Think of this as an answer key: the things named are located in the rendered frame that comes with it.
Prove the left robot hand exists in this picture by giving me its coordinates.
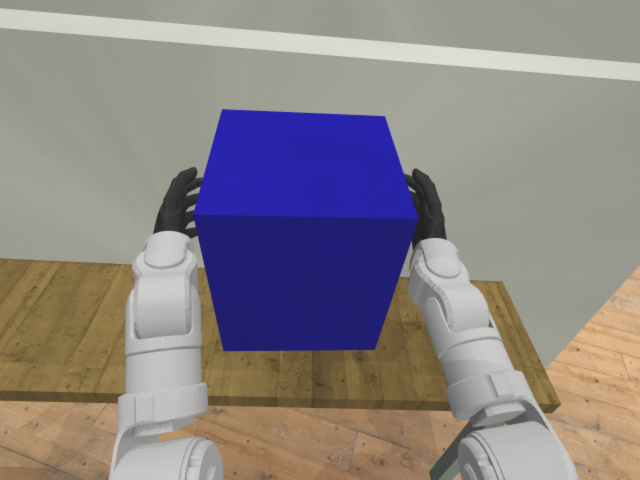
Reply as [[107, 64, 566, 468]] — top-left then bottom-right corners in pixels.
[[153, 167, 203, 239]]

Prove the robot right forearm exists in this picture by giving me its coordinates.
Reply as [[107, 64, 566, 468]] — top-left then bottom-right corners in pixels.
[[407, 238, 579, 480]]

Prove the robot left upper arm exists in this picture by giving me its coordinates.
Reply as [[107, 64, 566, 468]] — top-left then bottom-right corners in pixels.
[[112, 437, 223, 480]]

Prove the carton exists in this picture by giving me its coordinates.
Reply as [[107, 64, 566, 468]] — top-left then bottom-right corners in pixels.
[[193, 109, 419, 351]]

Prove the robot left forearm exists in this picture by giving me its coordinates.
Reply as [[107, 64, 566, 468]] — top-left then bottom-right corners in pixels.
[[109, 231, 208, 480]]

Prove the right robot hand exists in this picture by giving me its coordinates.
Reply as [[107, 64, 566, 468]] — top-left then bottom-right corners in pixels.
[[404, 168, 447, 250]]

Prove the robot right upper arm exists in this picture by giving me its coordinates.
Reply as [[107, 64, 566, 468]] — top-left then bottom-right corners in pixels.
[[458, 421, 577, 480]]

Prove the table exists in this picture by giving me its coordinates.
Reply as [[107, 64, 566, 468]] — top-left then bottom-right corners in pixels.
[[0, 258, 561, 480]]

